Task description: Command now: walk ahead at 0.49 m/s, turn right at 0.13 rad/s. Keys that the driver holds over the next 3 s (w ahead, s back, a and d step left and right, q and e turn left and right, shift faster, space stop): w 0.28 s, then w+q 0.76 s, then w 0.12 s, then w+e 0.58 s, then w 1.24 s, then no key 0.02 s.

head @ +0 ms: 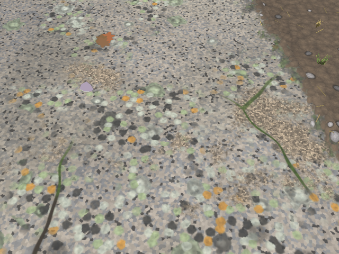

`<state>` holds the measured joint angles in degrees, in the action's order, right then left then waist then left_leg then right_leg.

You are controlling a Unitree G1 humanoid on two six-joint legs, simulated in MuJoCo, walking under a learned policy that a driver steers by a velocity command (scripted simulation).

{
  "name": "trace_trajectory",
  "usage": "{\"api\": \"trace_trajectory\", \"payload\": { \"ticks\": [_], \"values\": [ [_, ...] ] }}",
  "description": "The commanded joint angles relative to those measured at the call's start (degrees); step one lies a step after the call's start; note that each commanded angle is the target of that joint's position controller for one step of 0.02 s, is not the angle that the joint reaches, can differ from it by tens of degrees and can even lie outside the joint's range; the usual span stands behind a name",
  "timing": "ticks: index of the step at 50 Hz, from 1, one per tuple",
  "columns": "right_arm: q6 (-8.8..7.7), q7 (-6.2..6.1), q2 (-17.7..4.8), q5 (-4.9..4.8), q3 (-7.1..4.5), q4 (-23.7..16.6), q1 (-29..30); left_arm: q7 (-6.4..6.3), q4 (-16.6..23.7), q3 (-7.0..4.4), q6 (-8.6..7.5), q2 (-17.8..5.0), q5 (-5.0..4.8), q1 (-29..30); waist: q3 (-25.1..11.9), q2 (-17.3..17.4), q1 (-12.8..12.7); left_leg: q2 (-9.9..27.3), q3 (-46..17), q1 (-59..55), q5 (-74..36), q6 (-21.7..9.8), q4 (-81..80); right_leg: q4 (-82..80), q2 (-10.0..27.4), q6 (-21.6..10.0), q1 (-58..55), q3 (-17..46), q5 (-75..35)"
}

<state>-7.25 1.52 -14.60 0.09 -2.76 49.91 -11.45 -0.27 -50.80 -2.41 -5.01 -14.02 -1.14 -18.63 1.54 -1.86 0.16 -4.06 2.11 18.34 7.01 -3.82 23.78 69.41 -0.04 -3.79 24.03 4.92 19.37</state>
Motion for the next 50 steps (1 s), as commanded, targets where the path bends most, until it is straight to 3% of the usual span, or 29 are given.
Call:
{"api": "trace_trajectory", "payload": {
  "ticks": [1, 4, 6, 9, 13, 16, 17, 18, 19, 20, 21, 22, 23, 24, 25, 27, 30, 33, 37, 41, 44, 45, 46, 47, 48, 49, 50],
  "values": [
    [-0.64, 0.30, -3.85, 0.32, -0.35, -1.85, -0.74, -0.28, 3.58, -1.08, -0.36, -3.32, 0.39, -2.18, -2.56, 5.16, -1.46, 15.70, -18.48, -7.49, -0.55, -10.43, -15.74, -1.87, 6.94, 0.25, 9.72, 0.93, -4.08],
    [-0.62, -0.20, -6.70, -0.08, -0.93, -0.24, -3.83, -0.61, 5.77, -0.75, -0.05, -2.86, 1.07, 2.47, -0.31, 4.56, -0.80, 15.70, -14.01, -6.37, -6.20, -11.45, -17.85, -9.85, 8.30, 2.06, 13.83, -0.76, -9.26],
    [-0.10, -0.72, -7.48, -0.41, -1.04, 0.39, -5.78, -0.54, 7.36, -0.51, -0.27, -2.64, 1.27, 7.26, 0.12, 4.07, 0.55, 14.96, -11.64, -7.79, -8.22, -10.54, -18.02, -17.79, 8.24, 2.72, 15.33, -1.60, -15.64],
    [0.56, -1.12, -8.23, -1.03, -0.92, 1.41, -8.78, 0.02, 9.04, -0.02, -0.76, -1.81, 0.88, 13.69, 0.77, 4.60, 2.74, 13.03, -7.71, -8.53, -9.20, -8.27, -17.23, -29.62, 6.08, 2.98, 12.05, -3.79, -23.75],
    [1.48, -1.18, -8.73, -1.43, -0.82, 3.31, -13.13, 1.20, 11.61, 0.16, -1.06, -2.47, 0.02, 20.46, 2.30, 5.24, 4.97, 15.65, -8.62, -14.28, -7.23, -7.80, -14.85, -36.44, 4.43, 2.59, 11.63, -4.47, -23.18],
    [2.59, -1.50, -9.40, -1.50, -1.07, 3.86, -13.54, 2.08, 13.03, -0.43, -1.79, -4.33, 0.02, 20.93, 2.21, 5.89, 3.23, 18.19, -11.17, -18.77, -10.83, -6.60, -10.44, -40.45, 3.27, 0.62, 8.93, -4.04, -16.81],
    [2.93, -1.59, -10.11, -1.48, -1.23, 3.58, -12.43, 2.11, 12.46, -1.00, -2.09, -5.49, 0.13, 17.83, 0.62, 6.52, 0.97, 17.88, -11.28, -18.60, -16.40, -5.98, -7.03, -41.83, 1.97, -0.09, 3.67, -4.90, -15.27],
    [3.15, -1.60, -9.77, -1.28, -0.99, 3.09, -11.23, 1.83, 10.37, -2.26, -2.28, -7.73, 0.29, 10.54, -3.66, 6.00, -2.97, 15.23, -9.58, -16.82, -23.75, -4.72, 0.93, -43.40, 0.65, -1.40, -6.78, -5.85, -15.21],
    [2.99, -1.53, -7.81, -0.44, -0.12, 1.55, -9.87, 1.23, 7.83, -3.71, -2.41, -11.70, 0.92, -0.95, -12.09, 3.78, -7.77, 11.85, -7.14, -7.83, -19.24, -2.69, 15.47, -40.88, 6.66, -4.45, -24.25, -0.36, -16.98],
    [1.92, -1.31, -0.95, -0.51, 1.82, 0.59, -15.96, 0.91, 6.59, -5.23, -1.76, -17.48, 1.90, -8.35, -21.46, -9.08, -7.34, 2.83, -1.52, 15.99, 3.33, 1.79, 38.42, -42.30, 21.86, -11.84, -48.38, 21.72, -11.30],
    [0.84, -1.21, -2.51, -1.70, 1.55, 1.58, -17.36, 0.96, 6.17, -4.16, -1.41, -13.36, 1.78, -9.93, -25.47, -12.97, -7.58, 1.93, -9.48, 22.92, 25.41, 1.66, 48.38, -49.54, 25.79, -13.62, -48.52, 35.52, -5.66],
    [0.67, -1.32, -8.18, -3.21, -0.21, 0.45, -12.59, 0.91, 6.49, -2.97, -1.49, -9.57, 1.34, -5.74, -16.06, -8.23, -6.88, 5.03, -10.66, 26.71, 21.82, 1.02, 51.97, -50.86, 23.65, -10.55, -40.68, 27.51, -4.24],
    [0.93, -1.59, -8.29, -3.07, -0.46, -0.65, -8.87, 0.96, 7.24, -2.22, -1.55, -7.62, 0.99, -0.58, -10.42, -5.20, -5.04, 7.85, -8.93, 25.94, 16.45, 0.94, 50.45, -52.60, 21.43, -8.67, -31.93, 19.17, -7.09],
    [1.64, -2.01, -7.53, -2.08, -0.81, -0.79, -6.27, 1.38, 7.23, -1.50, -1.71, -5.14, 1.02, 3.59, -5.44, -1.49, -3.44, 9.47, -8.53, 23.63, 12.42, 0.81, 47.28, -55.59, 17.78, -6.53, -24.15, 12.62, -9.72],
    [2.45, -2.02, -6.09, -1.89, -1.06, -0.86, -8.28, 1.42, 7.10, -1.45, -2.10, -4.93, 1.40, 5.76, -4.33, -5.19, -0.96, 11.14, -8.85, 20.34, 9.21, 1.17, 45.04, -57.86, 17.02, -6.53, -19.70, 8.42, -11.77],
    [3.98, -1.69, -3.63, -2.00, -0.99, -0.43, -9.97, 1.60, 6.05, -1.66, -2.75, -4.29, 1.64, 7.09, -2.39, -4.68, 0.69, 11.68, -8.30, 17.02, 6.31, 1.79, 44.20, -60.68, 14.95, -6.62, -14.67, 1.99, -16.73],
    [4.97, -1.86, -3.19, -1.77, -1.43, -2.28, -6.85, 0.89, 4.26, -2.32, -3.02, -5.81, 2.15, 5.84, -0.35, -1.77, 1.05, 11.69, -9.40, 21.46, 0.55, 2.28, 40.70, -61.60, 14.84, -6.88, -14.85, -4.31, -24.03],
    [4.69, -1.18, -2.71, -1.40, -1.46, -4.31, -2.36, -0.02, 3.04, -2.66, -2.50, -7.03, 2.18, 4.44, 0.74, -1.09, 0.09, 11.09, -8.72, 23.22, -7.23, 2.51, 30.95, -62.26, 14.26, -6.25, -16.98, -8.80, -24.71],
    [4.41, 0.45, -1.60, -1.05, -0.76, -7.78, 6.22, -0.79, 1.79, -3.14, -1.66, -9.03, 1.54, 1.54, 3.28, 0.19, -3.07, 10.66, -4.10, 23.59, -11.62, 1.66, 20.17, -62.42, 15.39, -5.53, -21.16, -12.84, -24.44],
    [4.39, 1.91, -1.67, -1.35, -0.58, -11.75, 11.85, -0.92, 0.39, -3.60, 0.04, -10.13, 0.61, -1.30, 4.72, -0.01, -4.44, 9.77, -0.72, 25.89, -5.58, -0.19, 15.20, -58.44, 17.61, -4.61, -29.37, -15.10, -29.58],
    [4.71, 2.42, -3.82, -1.50, -1.72, -13.13, 9.20, -1.28, 1.03, -4.19, 1.12, -12.51, 0.13, 0.49, 0.69, -3.02, -1.11, 4.85, 4.50, 16.12, 2.86, -3.11, 14.26, -48.78, 17.44, -2.78, -30.92, -17.75, -54.28],
    [4.84, 2.33, -5.63, -1.69, -2.75, -12.32, 4.11, -1.48, 1.31, -4.37, 1.59, -13.27, 0.05, 1.25, -2.45, -3.95, 2.00, 2.28, 5.91, 9.10, 5.12, -4.51, 13.93, -41.05, 16.83, -2.13, -30.18, -18.48, -62.22],
    [4.85, 1.82, -8.63, -1.80, -4.51, -10.24, -4.68, -1.60, 1.69, -4.29, 1.90, -13.49, -0.25, 2.48, -7.09, -3.05, 7.03, -0.26, 5.99, -3.86, 1.81, -6.64, 9.53, -29.20, 14.77, -0.47, -25.75, -19.65, -61.70],
    [5.38, 0.44, -13.95, -1.63, -6.69, -8.13, -13.60, -1.69, 2.91, -3.67, 1.42, -12.09, 0.60, 2.12, -12.09, 2.80, 10.57, 5.60, -5.43, -21.61, 1.22, -9.86, 6.95, -11.43, 12.02, 2.36, -11.26, -19.54, -43.40],
    [5.07, -0.11, -19.74, -1.78, -7.33, -9.80, -9.97, -0.89, 6.39, -1.09, -0.57, -3.31, 1.83, -2.07, -16.73, 17.87, 2.94, 21.11, -40.45, -39.50, 6.82, -21.24, -0.34, 11.22, -1.39, 6.14, 14.93, -13.76, 10.24],
    [4.44, 0.14, -15.50, -0.82, -5.82, -10.63, -12.62, 0.25, 7.62, -1.59, -3.53, -7.75, -0.13, 2.72, -23.72, 11.30, 6.93, 24.18, -50.87, -41.97, 10.16, -22.65, -7.64, 15.86, -1.24, 4.64, 20.82, 0.91, 12.72],
    [3.77, 0.22, -11.62, -0.37, -4.83, -10.08, -11.41, 0.70, 9.32, -1.98, -4.45, -9.18, -2.04, 7.68, -16.32, 8.37, 7.01, 22.12, -41.18, -37.42, 6.55, -19.31, -7.12, 13.96, 1.62, 3.05, 24.46, 1.09, 8.45]
  ]
}}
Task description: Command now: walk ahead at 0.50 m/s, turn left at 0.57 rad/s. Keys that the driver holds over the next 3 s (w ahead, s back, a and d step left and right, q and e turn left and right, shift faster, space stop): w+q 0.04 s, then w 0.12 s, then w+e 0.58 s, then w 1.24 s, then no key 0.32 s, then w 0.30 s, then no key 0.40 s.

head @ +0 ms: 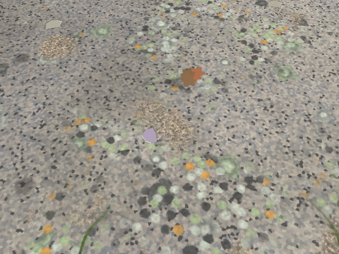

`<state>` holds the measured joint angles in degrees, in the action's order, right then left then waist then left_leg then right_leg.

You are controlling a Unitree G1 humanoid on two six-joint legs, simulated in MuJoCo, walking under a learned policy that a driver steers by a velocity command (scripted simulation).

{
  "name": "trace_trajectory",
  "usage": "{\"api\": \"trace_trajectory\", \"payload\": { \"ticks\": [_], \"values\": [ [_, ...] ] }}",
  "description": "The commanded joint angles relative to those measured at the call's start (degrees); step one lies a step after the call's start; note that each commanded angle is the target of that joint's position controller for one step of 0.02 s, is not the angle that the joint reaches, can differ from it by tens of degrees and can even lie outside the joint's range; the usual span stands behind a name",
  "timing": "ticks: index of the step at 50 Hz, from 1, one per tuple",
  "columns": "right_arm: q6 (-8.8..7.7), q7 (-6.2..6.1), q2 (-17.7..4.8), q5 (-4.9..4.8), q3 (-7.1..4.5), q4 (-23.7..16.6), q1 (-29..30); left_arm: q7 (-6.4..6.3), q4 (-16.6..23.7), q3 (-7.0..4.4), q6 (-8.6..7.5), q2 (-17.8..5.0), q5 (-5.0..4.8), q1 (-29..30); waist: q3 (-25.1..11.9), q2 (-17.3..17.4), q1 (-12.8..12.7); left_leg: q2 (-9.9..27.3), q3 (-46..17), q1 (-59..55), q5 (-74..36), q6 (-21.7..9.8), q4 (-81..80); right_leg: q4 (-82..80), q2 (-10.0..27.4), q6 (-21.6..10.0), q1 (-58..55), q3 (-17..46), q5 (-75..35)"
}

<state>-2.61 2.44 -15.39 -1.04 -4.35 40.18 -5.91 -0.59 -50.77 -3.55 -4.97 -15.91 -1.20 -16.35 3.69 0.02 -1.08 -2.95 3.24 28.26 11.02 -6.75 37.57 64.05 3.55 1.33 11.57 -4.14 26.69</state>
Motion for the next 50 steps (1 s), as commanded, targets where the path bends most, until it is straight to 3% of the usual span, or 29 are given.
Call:
{"api": "trace_trajectory", "payload": {
  "ticks": [1, 2, 3, 5, 7, 11, 13, 18, 21, 22, 23, 24, 25, 26, 27, 28, 29, 30, 32, 34, 37, 40, 43, 45, 47, 48, 49, 50],
  "values": [
    [-1.38, -0.50, -8.63, 0.21, -2.62, -0.68, -12.94, 0.72, 9.29, -0.60, -4.70, -6.54, -1.16, 5.73, -12.12, 0.72, 4.96, 17.99, -33.83, -37.53, -3.62, -13.69, -20.63, 12.66, 0.87, -2.69, 34.89, 9.81, -3.54],
    [-1.58, -0.59, -6.46, 0.11, -1.96, -1.61, -8.91, 0.15, 8.57, -1.09, -4.26, -7.09, 0.53, 5.77, -10.03, -0.39, 2.74, 15.64, -28.49, -30.19, -8.64, -11.68, -20.98, 7.25, 2.87, -2.46, 30.65, 9.51, -5.82],
    [-1.59, -0.81, -5.11, 0.57, -1.35, -2.61, -6.40, 0.21, 8.02, -1.49, -3.35, -7.44, 0.97, 3.99, -8.41, 0.09, 0.81, 14.20, -25.01, -24.76, -12.58, -10.95, -22.30, 4.61, 4.14, -2.11, 26.81, 9.43, -7.58],
    [-1.95, -1.13, -5.78, 0.70, -1.40, -2.62, -6.36, 0.38, 7.92, -1.43, -1.78, -6.07, 1.55, 2.46, -7.60, 0.31, -0.41, 13.42, -22.03, -19.35, -18.71, -11.22, -24.26, 0.64, 4.41, -0.62, 23.61, 8.06, -9.76],
    [-2.29, -1.73, -7.12, 0.65, -1.62, -1.53, -8.45, 0.19, 8.89, -0.93, -0.99, -4.45, 2.02, 4.79, -6.15, 0.69, 0.04, 12.39, -17.93, -16.91, -22.66, -10.93, -25.70, -5.08, 4.26, 0.86, 24.28, 6.95, -14.53],
    [-2.19, -2.48, -7.32, 0.53, -1.34, 0.13, -11.13, 0.71, 10.17, -0.08, -0.96, -3.05, 1.29, 11.29, -4.27, 3.46, 3.19, 9.53, -11.16, -17.94, -20.36, -6.82, -26.34, -21.02, 3.05, 0.64, 24.39, 5.33, -30.39],
    [-2.40, -2.44, -7.76, 0.61, -1.21, 1.09, -12.67, 1.26, 10.81, 0.29, -1.16, -2.66, 0.69, 14.55, -3.17, 3.83, 5.03, 10.23, -10.30, -19.16, -15.58, -5.73, -27.09, -26.53, 2.17, -0.30, 23.51, 4.48, -35.79],
    [-2.12, -2.45, -8.61, 0.87, -1.34, 4.03, -15.52, 3.06, 13.62, 0.44, -1.49, -3.52, -0.04, 19.72, -0.17, 3.31, 6.86, 15.61, -10.34, -31.25, -17.30, -4.97, -24.87, -31.36, 0.95, -3.65, 30.70, 4.99, -30.47],
    [-1.31, -3.08, -9.60, 0.86, -1.61, 4.24, -13.99, 4.27, 14.23, 0.25, -1.60, -4.13, -0.05, 17.64, -1.93, 4.23, 4.75, 16.60, -7.52, -35.13, -32.74, -3.06, -19.57, -32.51, -1.66, -6.28, 27.37, 3.36, -22.77],
    [-1.06, -3.32, -10.31, 0.95, -1.75, 3.90, -13.03, 4.26, 13.68, -0.31, -1.42, -5.24, 0.14, 14.55, -4.71, 5.25, 3.03, 16.01, -6.27, -35.18, -43.37, -2.24, -15.64, -32.10, -3.73, -7.26, 21.86, 1.49, -20.69],
    [-0.62, -3.57, -10.66, 0.92, -1.72, 3.52, -11.78, 4.06, 12.25, -1.33, -1.21, -6.93, 0.37, 8.38, -8.63, 5.10, -0.53, 14.40, -4.15, -33.99, -52.33, -1.08, -7.68, -33.24, -6.24, -8.63, 12.98, -0.45, -21.12],
    [-0.52, -3.94, -10.24, 0.98, -1.37, 2.82, -11.02, 3.58, 10.46, -2.64, -0.98, -9.54, 0.52, 0.08, -13.21, 3.58, -4.67, 12.17, -2.04, -27.28, -50.19, 0.90, 4.14, -34.27, -5.57, -10.82, -0.44, 2.30, -24.82],
    [-1.40, -3.93, -6.64, 1.97, -0.05, 0.67, -14.81, 2.89, 10.09, -4.15, -0.72, -15.32, 1.12, -7.52, -20.92, -6.66, -4.94, 6.17, 0.49, -7.50, -27.31, 4.69, 26.25, -34.26, 8.15, -18.71, -21.73, 24.12, -25.79],
    [-2.99, -2.98, -3.19, 2.17, 1.39, 0.94, -17.23, 3.03, 9.50, -3.64, -0.64, -13.77, -0.02, -8.50, -26.20, -15.93, -3.29, -3.03, -5.89, 9.48, 19.05, 7.14, 40.42, -43.26, 16.16, -25.95, -34.10, 49.26, -18.74],
    [-4.63, -1.92, -7.80, 0.49, 0.55, -0.09, -13.35, 2.79, 9.74, -2.64, -0.26, -10.20, -0.25, -7.49, -21.76, -10.19, -5.18, 1.09, -11.65, 16.39, 17.63, 5.93, 43.60, -45.48, 14.43, -22.75, -32.51, 46.08, -10.32],
    [-5.47, -1.50, -8.28, -0.72, 0.65, -1.78, -8.18, 2.47, 10.86, -2.26, 0.07, -8.79, 0.16, -4.37, -14.70, -5.53, -4.80, 3.67, -10.53, 17.84, 13.41, 5.25, 41.27, -46.23, 12.45, -20.45, -24.72, 38.37, -10.95],
    [-5.80, -1.63, -7.79, 0.16, 0.71, -2.42, -5.92, 2.42, 11.62, -1.97, 0.28, -8.11, 0.51, -1.03, -9.16, 0.19, -2.53, 5.73, -9.49, 16.30, 10.36, 5.21, 35.48, -47.61, 10.35, -19.08, -15.25, 33.20, -16.00],
    [-5.44, -2.05, -8.36, 1.46, 0.13, -2.51, -5.58, 2.28, 12.57, -1.45, 0.24, -6.76, 0.83, 1.27, -7.24, 1.27, -0.66, 7.48, -9.24, 12.72, 8.39, 5.70, 30.65, -48.90, 8.55, -18.32, -9.15, 29.65, -21.57],
    [-4.26, -2.37, -7.27, 2.02, 0.04, -2.85, -7.78, 1.99, 13.61, -1.48, 0.38, -6.98, 0.98, 2.95, -6.16, -1.51, 1.88, 8.25, -8.54, 8.52, 7.46, 7.20, 25.95, -51.00, 6.43, -18.84, -2.46, 26.92, -27.09],
    [-3.30, -2.84, -5.99, 2.17, 0.39, -3.18, -7.49, 1.45, 13.50, -1.82, 0.22, -8.07, 0.77, 2.44, -5.56, -2.41, 2.29, 8.01, -7.09, 7.46, 5.02, 9.02, 20.63, -51.72, 5.06, -19.00, 1.73, 23.11, -31.52],
    [-3.14, -3.07, -4.19, 2.26, 1.14, -4.75, -1.12, 0.56, 12.74, -2.38, 0.59, -9.51, 0.11, 0.39, -4.49, -3.13, 0.14, 6.32, -6.26, 5.25, -6.77, 10.43, 7.69, -51.30, 1.82, -16.37, 4.98, 18.96, -30.46],
    [-3.80, -2.27, -3.20, 1.55, 1.63, -5.26, 3.90, 0.19, 11.26, -2.05, 1.09, -8.76, -0.14, -3.00, -5.04, -4.64, -2.85, 4.35, -5.46, 0.88, -17.06, 10.40, -2.45, -50.05, 1.34, -14.29, 4.04, 17.89, -26.41],
    [-4.56, -1.41, -4.50, 1.02, 1.27, -6.43, 7.38, 0.25, 9.86, -1.82, 1.41, -8.48, -0.15, -5.92, -4.27, -5.10, -4.29, 4.06, -6.16, 1.69, -15.56, 8.78, -7.02, -46.98, 4.05, -13.80, -1.80, 21.31, -24.60],
    [-5.02, -1.07, -5.75, 0.97, 0.74, -6.87, 7.37, 0.22, 9.53, -1.91, 1.71, -8.83, 0.12, -6.18, -4.08, -5.86, -3.69, 3.77, -6.12, 1.23, -10.89, 7.02, -9.24, -44.45, 5.97, -13.04, -5.80, 24.11, -25.83],
    [-5.38, -1.21, -6.82, 1.04, 0.00, -5.87, 2.57, 0.23, 9.65, -1.91, 2.10, -8.86, 0.23, -4.75, -5.14, -6.93, -0.52, 2.73, -4.45, -5.27, -8.19, 4.62, -12.55, -40.05, 5.39, -11.62, -7.16, 24.26, -33.23],
    [-5.59, -1.56, -8.66, 1.56, -0.90, -4.60, -3.51, 0.31, 10.11, -1.36, 2.01, -7.39, 0.43, -4.04, -9.37, -6.28, 2.46, 4.49, -5.73, -15.06, -9.62, 2.31, -12.39, -32.88, 2.58, -10.03, -5.40, 22.03, -38.77],
    [-5.61, -1.96, -12.00, 2.11, -1.80, -3.60, -13.24, 0.26, 11.57, -0.34, 1.81, -5.19, 1.36, -3.26, -17.42, -0.80, 6.71, 13.47, -15.21, -29.78, -11.51, -1.92, -10.80, -17.39, -1.13, -7.80, 2.18, 17.63, -30.74],
    [-4.76, -1.57, -16.19, 1.89, -3.21, -0.72, -18.95, 0.36, 11.58, 0.78, 0.92, -1.58, 0.03, -11.83, -23.66, 17.47, 4.23, 24.58, -39.34, -48.48, -1.07, -11.81, -14.30, 1.68, -9.44, -3.56, 23.48, 11.60, -1.74]
  ]
}}
Over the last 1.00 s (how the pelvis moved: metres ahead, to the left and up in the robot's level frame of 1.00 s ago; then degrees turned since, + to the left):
0.53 0.02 -0.02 21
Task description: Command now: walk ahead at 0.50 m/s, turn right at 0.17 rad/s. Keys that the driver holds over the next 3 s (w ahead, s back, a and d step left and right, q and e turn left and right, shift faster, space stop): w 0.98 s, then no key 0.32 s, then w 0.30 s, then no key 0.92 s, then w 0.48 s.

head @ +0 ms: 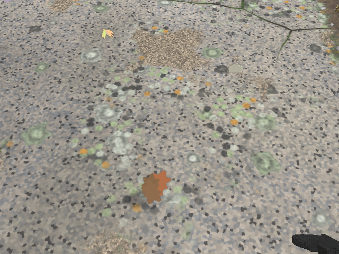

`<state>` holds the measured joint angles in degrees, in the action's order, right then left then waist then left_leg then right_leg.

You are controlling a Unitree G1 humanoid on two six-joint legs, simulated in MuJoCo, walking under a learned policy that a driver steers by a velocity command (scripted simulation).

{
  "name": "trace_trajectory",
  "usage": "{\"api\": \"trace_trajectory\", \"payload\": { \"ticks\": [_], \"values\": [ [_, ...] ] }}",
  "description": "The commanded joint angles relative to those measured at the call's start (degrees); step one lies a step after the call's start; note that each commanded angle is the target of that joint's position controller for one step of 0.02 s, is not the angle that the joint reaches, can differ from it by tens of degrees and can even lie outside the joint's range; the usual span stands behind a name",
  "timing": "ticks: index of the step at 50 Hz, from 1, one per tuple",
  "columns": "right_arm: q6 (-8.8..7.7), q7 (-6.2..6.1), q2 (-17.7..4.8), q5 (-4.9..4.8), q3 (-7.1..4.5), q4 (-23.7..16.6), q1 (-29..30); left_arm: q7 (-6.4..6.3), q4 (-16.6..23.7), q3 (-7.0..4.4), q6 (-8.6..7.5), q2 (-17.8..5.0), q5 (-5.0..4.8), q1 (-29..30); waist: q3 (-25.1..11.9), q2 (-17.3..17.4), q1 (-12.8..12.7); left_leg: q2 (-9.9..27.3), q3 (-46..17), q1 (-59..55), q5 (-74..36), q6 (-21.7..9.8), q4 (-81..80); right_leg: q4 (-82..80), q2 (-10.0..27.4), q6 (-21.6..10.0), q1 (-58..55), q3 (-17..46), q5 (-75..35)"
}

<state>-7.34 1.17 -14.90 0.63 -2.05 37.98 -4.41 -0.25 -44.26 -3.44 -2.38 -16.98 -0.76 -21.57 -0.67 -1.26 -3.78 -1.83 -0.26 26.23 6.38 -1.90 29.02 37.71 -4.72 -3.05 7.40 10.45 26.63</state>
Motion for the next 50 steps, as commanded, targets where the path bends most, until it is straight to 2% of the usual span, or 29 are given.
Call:
{"api": "trace_trajectory", "payload": {
  "ticks": [1, 2, 3, 4, 5, 7, 10, 12, 16, 20, 21, 22, 23, 24, 25, 26, 27, 28, 29, 30, 32, 34, 37, 40, 43, 45, 48, 49, 50],
  "values": [
    [0.28, 0.01, -11.45, -1.43, -4.33, 1.67, -21.33, 0.07, 4.43, 0.10, -2.10, -4.86, -0.95, -4.94, -16.05, 14.81, 8.61, 24.33, -43.05, -45.67, 16.65, -16.02, -10.36, 34.78, 1.33, 1.03, 36.23, 0.14, 5.92],
    [0.56, -0.17, -8.67, -1.43, -3.45, 1.30, -18.25, 0.24, 5.50, -0.70, -2.23, -7.58, -1.21, 1.71, -7.74, 8.88, 9.46, 22.00, -35.42, -38.76, 17.69, -13.37, -11.53, 36.52, 3.73, 0.91, 38.96, -0.28, 1.02],
    [0.98, -0.20, -7.93, -0.74, -2.93, 0.62, -14.85, 0.22, 6.58, -0.47, -2.29, -6.81, -0.58, 5.69, -3.82, 4.26, 8.21, 19.51, -29.04, -31.85, 12.64, -11.88, -12.60, 34.68, 6.23, 1.00, 37.78, -2.93, -3.44],
    [1.16, -0.04, -6.92, -0.48, -2.50, 0.68, -12.83, 0.33, 7.24, -0.56, -2.41, -6.12, 0.30, 7.62, -0.48, 3.46, 6.98, 17.48, -25.14, -26.47, 6.78, -11.84, -14.21, 31.01, 7.83, 1.33, 36.99, -3.98, -6.32],
    [1.05, 0.00, -6.19, -0.08, -2.12, 0.65, -11.75, 0.47, 7.26, -0.69, -2.32, -5.46, 0.53, 7.15, -0.08, 4.99, 5.44, 15.73, -21.94, -22.98, 2.37, -11.28, -15.44, 28.47, 9.35, 1.54, 34.04, -4.37, -8.23],
    [0.87, 0.16, -6.10, -0.47, -2.08, 1.25, -11.47, 0.66, 6.74, -0.35, -1.89, -3.53, 0.30, 5.43, -0.55, 6.99, 4.08, 13.94, -17.55, -19.88, -3.39, -11.58, -17.25, 24.68, 9.90, 2.31, 31.02, -5.93, -9.20],
    [0.96, -0.27, -8.64, -0.97, -2.75, 2.68, -12.50, 0.56, 7.99, 0.39, -1.75, -1.82, 0.75, 9.50, 0.49, 5.87, 4.58, 13.85, -12.90, -18.27, -9.53, -12.25, -19.37, 15.90, 10.64, 3.65, 31.76, -7.44, -14.33],
    [1.40, -0.55, -9.39, -1.18, -2.88, 3.60, -13.42, 0.75, 8.53, 0.79, -2.02, -0.98, 0.71, 12.93, 0.83, 5.48, 5.71, 12.75, -9.72, -18.05, -10.45, -11.17, -19.86, 8.63, 10.42, 3.82, 30.45, -8.13, -20.97],
    [2.08, -0.67, -10.42, -1.82, -2.90, 5.91, -17.10, 1.55, 9.99, 0.91, -2.60, -0.99, 0.05, 19.81, 2.09, 5.65, 8.41, 12.31, -6.85, -18.81, -8.71, -9.60, -19.05, -2.05, 8.38, 3.62, 26.30, -9.61, -29.37],
    [3.15, -0.92, -11.37, -2.13, -3.16, 7.72, -19.00, 2.61, 11.97, 0.47, -3.16, -2.24, -0.30, 23.42, 3.30, 6.22, 8.35, 15.51, -8.55, -24.76, -9.94, -8.38, -15.95, -7.00, 7.39, 1.28, 26.00, -9.52, -24.88],
    [3.47, -1.09, -11.82, -2.12, -3.31, 7.96, -18.76, 2.73, 11.89, 0.21, -3.28, -2.83, -0.24, 22.44, 2.87, 6.51, 7.40, 15.97, -8.65, -25.93, -12.45, -7.81, -14.41, -8.04, 6.95, 0.49, 24.10, -9.84, -23.10],
    [3.76, -1.25, -12.31, -2.14, -3.42, 7.95, -17.76, 2.69, 11.20, -0.30, -3.38, -3.73, -0.04, 19.45, 1.33, 6.71, 5.22, 15.39, -7.69, -26.16, -19.07, -6.95, -10.94, -9.70, 5.76, -0.54, 19.21, -11.03, -22.37],
    [3.97, -1.40, -11.77, -2.12, -3.16, 7.91, -17.34, 2.34, 9.22, -1.39, -3.34, -5.59, 0.30, 13.02, -2.64, 5.85, 1.94, 12.99, -5.40, -24.93, -26.84, -5.70, -3.51, -11.16, 4.35, -2.04, 9.66, -12.37, -22.84],
    [3.86, -1.54, -9.70, -1.32, -2.23, 7.01, -16.91, 1.75, 7.13, -2.64, -3.21, -8.77, 0.74, 3.40, -9.82, 3.63, -2.19, 10.27, -2.86, -17.64, -22.81, -3.69, 9.35, -9.07, 9.28, -4.89, -5.52, -7.66, -24.96],
    [2.77, -1.36, -4.27, -0.75, -0.40, 5.36, -22.33, 1.39, 6.36, -4.01, -2.74, -14.65, 1.62, -3.19, -18.54, -9.02, -1.94, 2.07, 1.45, 5.34, -1.05, 0.78, 32.15, -9.95, 23.86, -13.31, -28.31, 15.63, -19.14],
    [1.63, -1.06, -5.16, -1.11, -0.36, 5.99, -22.26, 1.54, 5.49, -3.25, -2.35, -11.73, 0.61, -5.47, -21.93, -14.04, -2.63, -0.27, -5.16, 14.63, 26.38, 1.01, 41.42, -18.03, 27.53, -16.03, -30.80, 31.22, -11.77],
    [1.12, -0.63, -9.74, -2.52, -1.70, 4.96, -17.65, 1.51, 5.56, -2.15, -2.28, -8.84, 0.25, -2.20, -13.29, -9.00, -2.46, 3.19, -6.24, 19.70, 23.71, 0.54, 45.49, -19.42, 25.59, -13.51, -24.38, 25.06, -7.45],
    [1.01, -0.56, -9.77, -2.64, -1.66, 3.95, -13.58, 1.51, 6.12, -1.59, -2.18, -7.44, 0.25, 1.71, -7.47, -5.39, -1.10, 5.86, -4.36, 19.53, 18.49, 0.22, 43.78, -20.55, 23.27, -11.86, -16.11, 17.68, -9.80],
    [1.20, -0.70, -9.16, -1.76, -1.71, 3.63, -11.59, 1.78, 6.21, -1.13, -2.22, -6.03, 0.68, 5.00, -3.33, -2.57, 0.58, 7.50, -3.53, 17.58, 14.70, 0.49, 40.38, -22.63, 20.92, -11.21, -8.39, 12.84, -14.12],
    [1.79, -0.85, -8.66, -1.21, -2.00, 3.89, -12.17, 1.99, 6.39, -0.68, -2.55, -4.65, 1.10, 7.19, -1.66, -3.33, 2.70, 9.09, -3.95, 14.06, 12.00, 0.74, 37.53, -24.52, 19.03, -10.59, -2.98, 9.32, -18.10],
    [3.03, -0.93, -6.43, -1.18, -1.69, 4.85, -14.45, 2.21, 5.85, -0.78, -3.25, -4.42, 0.97, 8.65, -1.15, -4.59, 4.86, 9.59, -3.47, 9.56, 9.35, 1.65, 35.08, -27.56, 17.39, -11.09, 2.59, 5.08, -22.52],
    [3.63, -1.24, -5.73, -0.85, -1.59, 4.26, -12.57, 1.97, 4.65, -1.18, -3.81, -5.59, 0.85, 7.93, 0.12, -3.54, 5.20, 9.82, -3.19, 10.80, 5.45, 2.65, 31.25, -29.29, 17.02, -11.70, 4.06, 1.67, -26.47],
    [3.36, -1.10, -4.66, -0.60, -1.20, 2.74, -6.50, 1.25, 2.87, -1.48, -3.56, -6.58, 0.68, 5.61, 1.64, -1.95, 3.57, 9.79, -2.94, 12.70, -3.87, 3.18, 20.76, -30.20, 16.00, -10.67, 2.65, -2.25, -28.99],
    [2.74, -0.39, -3.59, -0.95, -0.69, 1.39, -0.46, 0.78, 1.25, -1.71, -3.07, -7.83, 0.19, 2.98, 2.80, -1.82, 1.23, 8.10, -1.54, 10.30, -10.99, 2.88, 10.39, -30.23, 15.09, -9.14, 1.61, -5.15, -27.86],
    [2.34, 0.47, -3.90, -1.46, -0.60, -0.35, 4.57, 0.62, -0.86, -1.92, -2.44, -8.74, -0.26, -0.39, 3.98, -1.77, -0.71, 6.90, -1.07, 10.02, -11.34, 2.29, 5.16, -28.93, 16.87, -8.90, -2.33, -4.75, -26.11],
    [2.07, 1.09, -4.48, -1.61, -0.70, -1.47, 6.45, 0.43, -1.99, -2.07, -1.84, -9.04, -0.44, -1.39, 4.55, -2.14, -0.77, 6.43, -1.36, 10.69, -8.32, 1.09, 2.61, -27.02, 18.56, -8.28, -6.14, -4.03, -27.14],
    [1.68, 1.53, -6.16, -1.43, -1.31, -1.27, 3.71, 0.03, -2.87, -2.45, -0.95, -10.01, -0.56, -0.64, 2.64, -3.42, 1.70, 4.59, 0.16, 4.79, -2.23, -1.21, -0.15, -21.81, 19.55, -6.59, -9.73, -3.81, -36.23],
    [1.62, 1.31, -7.46, -1.22, -2.11, 0.14, -1.31, -0.09, -2.83, -2.37, -0.65, -10.04, -0.59, 0.48, -0.34, -3.28, 4.77, 2.79, 1.98, -2.89, -2.05, -2.47, -1.93, -15.77, 17.71, -5.42, -9.22, -5.62, -45.07],
    [1.58, 0.78, -10.47, -0.62, -3.49, 2.48, -9.58, -0.30, -2.58, -1.66, -0.46, -8.31, -0.06, 0.36, -6.27, -1.81, 8.26, 3.64, 1.18, -15.92, -6.21, -4.41, -1.69, -4.44, 14.09, -3.26, -5.33, -8.18, -48.28]
  ]
}}
Over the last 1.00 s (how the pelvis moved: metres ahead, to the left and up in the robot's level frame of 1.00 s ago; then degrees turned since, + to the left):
0.58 -0.03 0.01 -13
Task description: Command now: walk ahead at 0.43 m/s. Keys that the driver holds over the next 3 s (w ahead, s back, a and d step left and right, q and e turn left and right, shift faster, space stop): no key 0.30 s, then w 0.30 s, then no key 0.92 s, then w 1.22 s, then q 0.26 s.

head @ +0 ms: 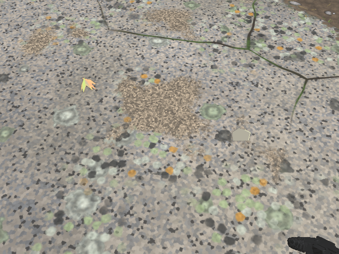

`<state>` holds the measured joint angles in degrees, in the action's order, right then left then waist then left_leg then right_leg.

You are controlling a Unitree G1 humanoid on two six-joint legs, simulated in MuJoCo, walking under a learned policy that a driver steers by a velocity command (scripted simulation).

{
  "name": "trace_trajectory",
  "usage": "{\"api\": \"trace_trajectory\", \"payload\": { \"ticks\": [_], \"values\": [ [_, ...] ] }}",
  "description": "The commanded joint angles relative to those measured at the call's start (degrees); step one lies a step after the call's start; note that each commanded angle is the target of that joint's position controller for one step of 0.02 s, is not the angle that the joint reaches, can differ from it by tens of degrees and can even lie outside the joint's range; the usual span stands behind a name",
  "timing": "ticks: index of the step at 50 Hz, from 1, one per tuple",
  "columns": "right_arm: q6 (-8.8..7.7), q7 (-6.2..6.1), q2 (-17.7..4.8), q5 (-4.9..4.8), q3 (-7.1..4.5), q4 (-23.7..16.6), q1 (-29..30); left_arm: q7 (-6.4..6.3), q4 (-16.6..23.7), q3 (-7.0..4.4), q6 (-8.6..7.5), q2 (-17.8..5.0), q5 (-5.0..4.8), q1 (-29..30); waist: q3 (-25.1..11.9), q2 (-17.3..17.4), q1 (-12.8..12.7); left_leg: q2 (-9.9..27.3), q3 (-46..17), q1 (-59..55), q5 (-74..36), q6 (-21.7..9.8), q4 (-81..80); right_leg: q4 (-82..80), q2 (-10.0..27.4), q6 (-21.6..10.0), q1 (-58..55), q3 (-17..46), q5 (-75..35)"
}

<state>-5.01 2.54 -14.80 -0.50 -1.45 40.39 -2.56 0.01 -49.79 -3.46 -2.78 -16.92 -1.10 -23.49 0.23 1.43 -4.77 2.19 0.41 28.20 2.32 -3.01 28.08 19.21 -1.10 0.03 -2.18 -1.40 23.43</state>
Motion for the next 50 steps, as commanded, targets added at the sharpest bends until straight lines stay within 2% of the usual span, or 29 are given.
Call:
{"api": "trace_trajectory", "payload": {
  "ticks": [1, 2, 3, 4, 5, 6, 8, 12, 15, 19, 21, 23, 24, 25, 26, 27, 28, 30, 32, 34, 36, 39, 42, 44, 45, 46, 47, 48, 50],
  "values": [
    [-0.61, -1.08, -15.85, 1.78, -5.19, 0.94, -19.74, -0.75, 4.67, -0.17, -0.52, -4.72, 2.17, -0.07, -17.02, 4.62, 10.47, 12.54, -13.87, -37.46, -15.29, -8.43, 3.13, 33.75, 5.14, -2.99, 18.55, 0.75, -27.30],
    [-0.15, -0.77, -16.74, 1.62, -5.26, 1.91, -20.85, -0.36, 3.72, 1.19, -1.46, 0.00, 1.57, -6.62, -23.16, 17.27, 7.94, 21.75, -35.50, -49.77, -15.52, -16.36, -3.55, 49.32, -3.73, 0.22, 36.02, 4.04, 11.58],
    [0.06, -0.74, -11.76, 0.68, -3.99, 1.38, -20.37, -0.20, 2.92, -0.33, -2.02, -6.59, 0.33, -2.95, -20.33, 9.17, 10.15, 19.91, -33.30, -46.42, -15.95, -14.53, -5.08, 54.68, -1.01, 0.12, 39.74, 9.91, 12.68],
    [0.11, -0.89, -9.98, 0.53, -3.29, 0.89, -15.74, -0.19, 4.31, -0.79, -2.06, -7.86, -0.52, 1.88, -12.89, 6.13, 9.04, 18.32, -24.32, -39.03, -22.43, -12.77, -5.12, 54.56, 1.45, 0.09, 41.84, 7.99, 8.93],
    [0.16, -0.79, -8.23, 0.57, -2.69, 0.61, -11.95, -0.52, 4.48, -0.69, -1.66, -7.20, 0.08, 4.35, -9.08, 1.66, 7.29, 15.61, -18.39, -31.95, -28.21, -11.63, -6.01, 51.75, 3.94, 0.64, 40.25, 6.11, 5.39],
    [0.12, -0.70, -7.02, 0.75, -2.42, 0.61, -9.29, -0.81, 4.76, -0.87, -0.99, -6.49, 0.78, 5.26, -6.62, 1.29, 5.56, 13.92, -14.90, -25.93, -30.14, -10.86, -7.54, 48.06, 5.63, 1.03, 37.54, 5.64, 2.58],
    [-0.20, -0.64, -5.43, 1.68, -1.92, 1.27, -6.54, -1.12, 3.79, -0.59, 0.68, -3.96, 0.83, 2.93, -6.41, 3.42, 2.56, 11.36, -9.90, -17.80, -33.14, -10.50, -10.50, 43.23, 6.47, 1.94, 29.11, 5.27, -1.17],
    [-0.02, -1.57, -7.13, 1.72, -2.21, 3.31, -4.18, -1.74, 4.10, 0.16, 1.80, -1.56, 1.53, 5.05, -6.55, 4.50, 1.65, 9.29, -3.51, -13.66, -34.75, -10.29, -12.00, 28.51, 6.16, 2.93, 23.51, 4.19, -9.31],
    [0.98, -2.06, -8.04, 1.58, -2.31, 5.54, -6.09, -1.66, 4.35, -0.05, 2.28, -2.56, 1.33, 8.96, -6.86, 4.05, 3.56, 9.36, -3.43, -14.82, -27.04, -9.63, -12.58, 21.72, 5.55, 2.73, 21.05, 3.82, -14.97],
    [2.39, -2.33, -11.19, 0.14, -3.42, 7.51, -8.82, -1.26, 6.55, -0.58, 2.29, -4.38, 0.73, 16.26, -1.09, 4.46, 6.98, 12.16, -11.80, -16.09, 15.57, -10.14, -17.95, 17.56, 5.33, 0.49, 26.16, 2.81, -9.20],
    [2.66, -2.86, -10.92, -0.34, -3.48, 8.03, -9.47, -0.85, 6.78, -0.66, 1.04, -4.14, 0.59, 17.35, 1.18, 3.79, 6.79, 12.99, -14.48, -18.28, 21.80, -9.55, -17.52, 13.18, 5.13, -1.07, 27.24, 1.99, -8.02],
    [2.79, -3.11, -9.49, -0.68, -3.12, 8.23, -9.31, -0.56, 4.80, -0.81, -0.19, -3.39, 0.89, 13.81, 0.10, 2.30, 4.63, 10.71, -12.64, -17.09, 20.20, -7.91, -13.49, 7.11, 3.72, -2.66, 19.88, 0.25, -10.35],
    [2.61, -3.07, -7.65, -0.32, -2.55, 8.04, -8.91, -0.67, 3.26, -1.27, -0.59, -4.33, 0.97, 9.80, -2.06, 1.20, 3.08, 8.50, -10.43, -14.21, 16.52, -6.59, -9.00, 6.69, 4.80, -3.82, 13.13, 2.00, -11.28],
    [1.93, -2.77, -4.42, 0.08, -1.69, 6.70, -7.70, -0.94, 2.08, -2.17, -0.79, -7.85, 0.87, 6.27, -3.89, -5.42, 2.74, 3.06, -4.11, -6.69, 14.60, -3.61, 0.38, 4.53, 10.26, -6.94, 5.39, 9.64, -11.36],
    [0.91, -2.66, -2.50, 0.49, -1.16, 4.90, -5.18, -0.82, 0.43, -3.39, -0.56, -10.84, 0.06, 1.72, -4.07, -15.87, 1.41, -4.48, 4.69, 6.03, 20.60, 0.29, 12.51, -1.37, 16.95, -12.22, -2.87, 22.77, -6.35],
    [0.19, -2.55, -6.39, 0.35, -1.95, 3.99, -1.66, -0.52, 0.19, -3.07, -1.02, -9.48, 0.28, -2.46, -2.60, -15.88, -2.42, -4.12, 1.06, 16.27, 31.78, 1.18, 23.83, -5.19, 22.57, -16.50, -7.44, 32.82, -6.83],
    [-0.25, -2.06, -8.00, -0.75, -2.68, 4.31, -2.45, -0.51, 0.53, -2.40, -1.69, -7.73, 0.99, -1.04, -1.91, -11.49, -0.73, -1.20, -2.49, 19.46, 30.68, 0.54, 30.60, -4.40, 22.47, -16.09, -7.50, 31.37, -8.02],
    [-0.32, -1.35, -7.27, -1.07, -2.71, 5.17, -2.84, -0.37, 1.79, -1.99, -2.30, -6.18, 0.55, 3.23, -0.18, -8.07, 1.30, 2.35, -3.11, 20.65, 22.12, -0.01, 31.23, -6.31, 19.94, -13.72, -4.56, 24.91, -10.05],
    [0.08, -1.30, -6.13, -0.34, -2.74, 5.31, -1.74, -0.40, 2.19, -1.36, -2.05, -4.97, 1.06, 6.28, 1.34, -7.74, 2.87, 2.65, -1.82, 15.61, 16.62, 1.58, 27.42, -7.36, 17.08, -11.94, 0.83, 17.43, -28.35],
    [0.71, -1.35, -3.85, 0.25, -2.16, 5.55, -1.53, -0.73, 1.87, -1.55, -1.53, -5.69, 1.20, 7.36, 0.32, -7.29, 3.74, 1.10, 0.40, 9.37, 12.04, 3.61, 21.06, -6.61, 13.88, -10.82, 4.57, 9.86, -42.05],
    [1.31, -1.50, -2.01, 0.39, -1.44, 5.57, -0.15, -1.10, 1.04, -1.70, -1.10, -6.51, 1.15, 7.23, -0.85, -7.79, 3.51, -0.33, 1.83, 1.88, 5.95, 4.15, 13.22, -5.45, 11.21, -9.26, 8.28, 4.40, -47.61],
    [2.09, -1.60, -3.27, 0.14, -1.61, 5.57, 1.58, -1.21, -1.13, -1.80, -0.68, -7.15, 1.03, 5.08, -1.79, -8.93, 2.60, -1.56, 1.47, -3.62, -0.31, 3.68, 7.00, -3.90, 11.71, -8.80, 8.60, 3.71, -47.68],
    [2.00, -1.53, -5.33, 0.56, -2.30, 6.40, -0.20, -1.29, -2.14, -1.74, -0.54, -6.96, 0.14, 7.32, -2.25, -8.52, 4.77, -1.45, -0.03, -8.83, -2.24, 1.33, 1.08, 0.01, 12.73, -7.44, 7.85, 5.33, -43.09],
    [1.83, -2.16, -8.34, 1.44, -3.53, 8.68, -5.16, -1.27, -3.14, -1.45, -0.64, -5.92, 0.52, 5.96, -4.41, -4.73, 6.53, -0.62, -0.87, -19.20, -15.34, -0.95, -4.52, 7.03, 8.83, -4.58, 9.41, 4.22, -38.77],
    [1.87, -2.67, -12.43, 2.09, -4.36, 8.86, -7.95, -1.14, -3.26, -0.71, -1.08, -3.63, 2.17, 2.19, -9.83, 2.40, 5.18, 7.53, -7.98, -31.55, -36.93, -4.46, 0.28, 15.55, 5.09, -1.70, 16.26, 2.17, -23.96],
    [2.72, -2.91, -9.86, 2.10, -3.57, 9.81, -9.86, -1.29, -5.04, 0.90, -0.82, 1.30, 2.08, -3.61, -16.88, 10.65, 4.70, 16.54, -17.51, -39.26, -38.84, -13.08, -0.22, 26.45, 1.88, 1.62, 22.44, 1.44, -0.31],
    [3.18, -2.49, -6.18, 1.07, -2.54, 10.60, -10.50, -1.50, -4.79, 0.44, 0.22, -0.98, 1.15, -0.26, -16.06, 10.34, 6.50, 18.13, -22.81, -34.78, -27.45, -15.30, -5.07, 33.78, 1.53, 3.30, 24.53, 3.93, 15.50],
    [3.14, -2.21, -6.15, 0.75, -2.20, 10.55, -7.54, -1.86, -3.86, -0.45, 1.32, -3.75, 0.23, 2.64, -11.45, 7.60, 5.91, 16.60, -21.66, -28.95, -14.87, -13.58, -7.71, 37.93, 2.96, 3.46, 26.76, 5.29, 16.59],
    [2.95, -2.27, -6.09, 1.29, -1.92, 9.39, -0.88, -3.01, -3.86, -0.92, 3.28, -3.74, 0.50, 5.36, -5.12, 5.21, 4.13, 13.35, -17.44, -19.02, -0.81, -10.25, -11.58, 36.75, 4.91, 3.72, 27.13, 5.19, 11.89]
  ]
}}
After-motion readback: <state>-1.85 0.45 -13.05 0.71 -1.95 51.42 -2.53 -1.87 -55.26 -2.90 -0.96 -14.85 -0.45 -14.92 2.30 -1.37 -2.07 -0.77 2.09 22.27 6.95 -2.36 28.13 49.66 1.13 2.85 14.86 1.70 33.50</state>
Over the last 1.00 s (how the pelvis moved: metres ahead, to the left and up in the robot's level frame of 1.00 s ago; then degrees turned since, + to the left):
0.53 -0.01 0.00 -1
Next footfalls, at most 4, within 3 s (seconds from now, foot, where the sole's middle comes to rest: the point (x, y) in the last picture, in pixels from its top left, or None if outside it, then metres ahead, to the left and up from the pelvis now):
0.48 right None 0.22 -0.11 -0.76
0.88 left None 0.43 0.13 -0.76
1.18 right None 0.36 -0.12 -0.76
2.24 right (216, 179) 0.81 -0.11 -0.76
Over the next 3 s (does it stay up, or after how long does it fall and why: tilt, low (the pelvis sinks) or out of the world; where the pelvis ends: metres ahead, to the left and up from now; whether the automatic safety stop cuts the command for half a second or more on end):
stays up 1.02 0.05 0.02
